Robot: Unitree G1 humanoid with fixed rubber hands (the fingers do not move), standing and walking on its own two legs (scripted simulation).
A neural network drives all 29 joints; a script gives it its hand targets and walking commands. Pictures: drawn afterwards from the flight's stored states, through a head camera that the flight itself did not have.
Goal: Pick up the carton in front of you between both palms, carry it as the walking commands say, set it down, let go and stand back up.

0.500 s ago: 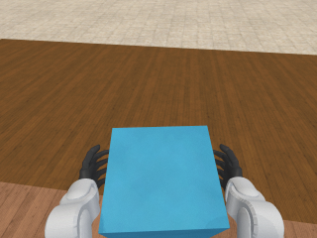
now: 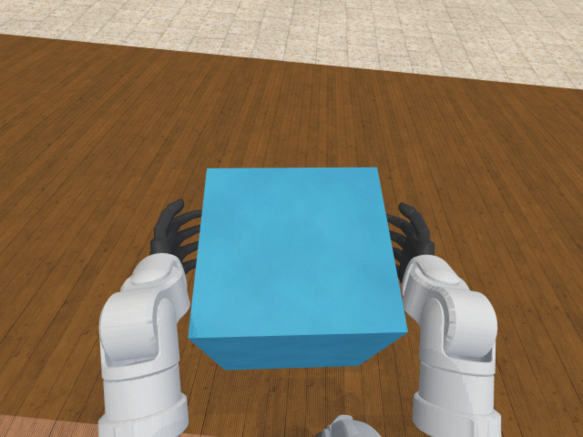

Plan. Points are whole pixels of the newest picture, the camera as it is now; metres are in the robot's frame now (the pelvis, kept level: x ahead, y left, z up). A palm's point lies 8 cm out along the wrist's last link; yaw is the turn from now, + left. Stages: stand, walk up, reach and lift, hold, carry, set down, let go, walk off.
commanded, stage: carry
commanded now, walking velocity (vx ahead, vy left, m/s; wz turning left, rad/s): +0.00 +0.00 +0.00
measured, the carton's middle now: (292, 279) +0.32 +0.00 +0.03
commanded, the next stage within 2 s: none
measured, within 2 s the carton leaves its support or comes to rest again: neither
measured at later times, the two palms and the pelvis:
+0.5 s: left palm (169, 181) +0.46 +0.18 +0.09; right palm (370, 175) +0.47 -0.12 +0.10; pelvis +0.12 +0.01 +0.00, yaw +2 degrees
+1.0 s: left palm (157, 152) +0.49 +0.20 +0.11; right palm (355, 152) +0.50 -0.10 +0.11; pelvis +0.17 +0.03 +0.00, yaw +2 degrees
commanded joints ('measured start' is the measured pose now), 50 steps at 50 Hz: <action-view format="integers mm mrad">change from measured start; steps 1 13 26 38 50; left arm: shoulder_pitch -524 -660 -672 -603 -678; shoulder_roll -633 -772 -769 -733 -755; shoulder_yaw -607 -537 -669 -601 -559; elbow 35 167 16 71 187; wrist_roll -196 -188 -248 -197 -200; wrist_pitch -23 -58 -57 -56 -30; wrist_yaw -11 -21 -34 -29 -18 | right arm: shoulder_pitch -531 -750 -606 -672 -692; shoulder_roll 586 777 673 712 687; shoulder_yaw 589 590 579 621 537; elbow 8 113 8 16 114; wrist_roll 182 219 162 219 140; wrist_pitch -21 -43 -48 -44 -24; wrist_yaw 19 16 26 30 7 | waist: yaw -7 23 -56 25 13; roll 166 27 257 -88 45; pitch -371 -538 -446 -482 -454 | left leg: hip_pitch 185 182 610 140 198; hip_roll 185 62 205 3 96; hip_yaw -47 -153 -289 -191 -221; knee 43 123 108 -150 60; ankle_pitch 667 562 1353 223 677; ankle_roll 71 -71 62 -63 -41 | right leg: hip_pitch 197 500 -28 573 428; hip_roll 41 -91 81 -123 -70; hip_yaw -54 56 -47 112 68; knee -169 -116 -92 -200 -175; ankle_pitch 161 844 -152 763 574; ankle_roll -9 -90 4 -84 -27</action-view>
